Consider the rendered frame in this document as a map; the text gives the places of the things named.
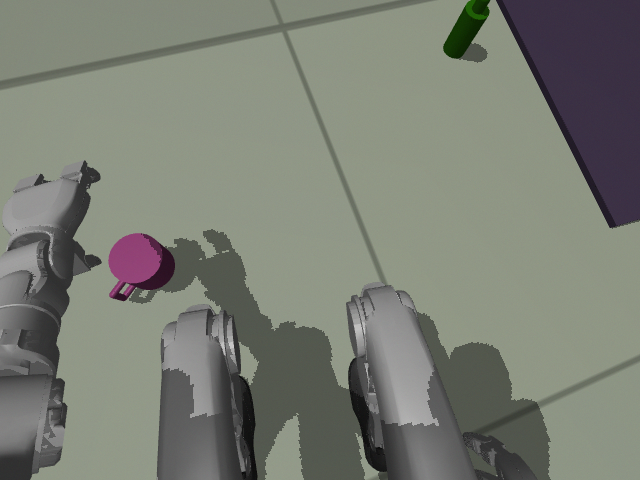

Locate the left robot foot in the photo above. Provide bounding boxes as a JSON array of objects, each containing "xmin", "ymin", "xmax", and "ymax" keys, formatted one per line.
[{"xmin": 239, "ymin": 376, "xmax": 257, "ymax": 480}]

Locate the left robot arm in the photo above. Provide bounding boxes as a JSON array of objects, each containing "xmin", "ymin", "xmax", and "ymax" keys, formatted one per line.
[{"xmin": 0, "ymin": 226, "xmax": 75, "ymax": 480}]

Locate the left robot hand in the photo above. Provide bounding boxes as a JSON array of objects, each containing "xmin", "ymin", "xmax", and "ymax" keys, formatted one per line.
[{"xmin": 2, "ymin": 160, "xmax": 102, "ymax": 276}]

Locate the right robot hand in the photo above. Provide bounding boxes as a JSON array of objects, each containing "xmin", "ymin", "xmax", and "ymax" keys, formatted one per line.
[{"xmin": 462, "ymin": 432, "xmax": 538, "ymax": 480}]

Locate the right robot foot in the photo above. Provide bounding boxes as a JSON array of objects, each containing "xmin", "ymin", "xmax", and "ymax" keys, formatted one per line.
[{"xmin": 348, "ymin": 357, "xmax": 387, "ymax": 472}]

